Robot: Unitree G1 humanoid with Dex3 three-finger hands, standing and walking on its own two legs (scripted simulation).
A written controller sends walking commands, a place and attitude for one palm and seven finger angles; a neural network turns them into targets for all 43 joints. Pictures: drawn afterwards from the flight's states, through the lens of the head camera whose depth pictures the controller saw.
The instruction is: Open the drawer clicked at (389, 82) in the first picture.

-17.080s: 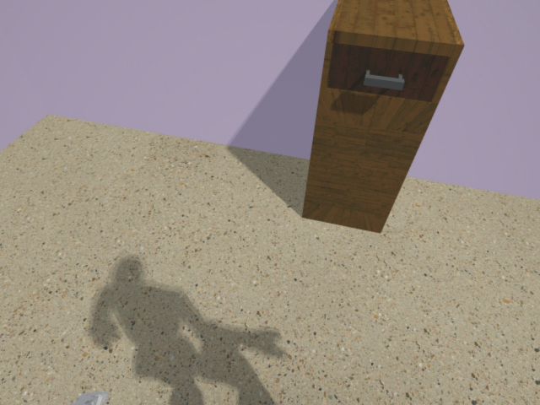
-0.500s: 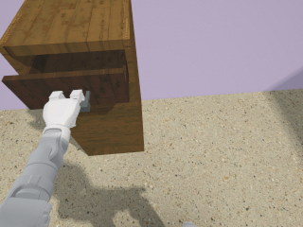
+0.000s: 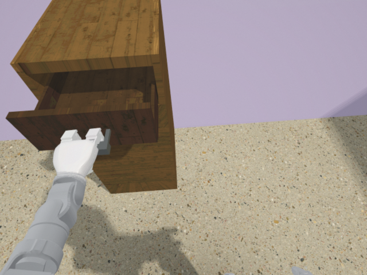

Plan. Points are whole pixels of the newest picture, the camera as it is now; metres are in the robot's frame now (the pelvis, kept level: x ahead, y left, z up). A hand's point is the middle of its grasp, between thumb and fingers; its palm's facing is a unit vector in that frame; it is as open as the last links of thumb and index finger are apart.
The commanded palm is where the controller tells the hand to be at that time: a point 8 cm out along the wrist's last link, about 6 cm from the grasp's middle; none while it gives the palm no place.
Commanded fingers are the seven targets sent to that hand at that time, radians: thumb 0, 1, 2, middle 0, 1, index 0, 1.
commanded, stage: pull the drawer open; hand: left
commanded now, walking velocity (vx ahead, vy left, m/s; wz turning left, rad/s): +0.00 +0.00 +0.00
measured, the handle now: (86, 141) +0.42 +0.26 +0.02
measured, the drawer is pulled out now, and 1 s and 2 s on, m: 0.15 0.28 0.30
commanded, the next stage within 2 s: open the thumb to release the handle in 1.38 s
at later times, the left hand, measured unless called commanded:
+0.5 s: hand (83, 186) +0.31 +0.25 +0.00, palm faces +0.01 -0.04 -1.00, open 5.8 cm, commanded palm +0.27 +0.25 +0.05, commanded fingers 0.00 0.90 0.90 -0.40 -1.35 -0.40 -1.35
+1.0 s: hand (77, 216) +0.24 +0.24 +0.00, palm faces +0.01 -0.05 -1.00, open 5.7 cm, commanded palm +0.20 +0.24 +0.05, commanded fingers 0.00 0.90 0.90 -0.40 -1.35 -0.40 -1.35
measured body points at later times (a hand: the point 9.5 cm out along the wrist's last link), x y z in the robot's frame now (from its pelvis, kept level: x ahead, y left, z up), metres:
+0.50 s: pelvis +0.00 +0.00 +0.00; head +0.05 -0.03 +0.45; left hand +0.30 +0.25 +0.05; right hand +0.16 -0.26 -0.12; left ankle -0.03 +0.13 -0.71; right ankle +0.03 -0.13 -0.71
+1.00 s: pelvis +0.01 -0.01 +0.00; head +0.04 -0.04 +0.45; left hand +0.24 +0.24 +0.06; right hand +0.21 -0.24 -0.10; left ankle -0.03 +0.13 -0.71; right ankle +0.03 -0.13 -0.71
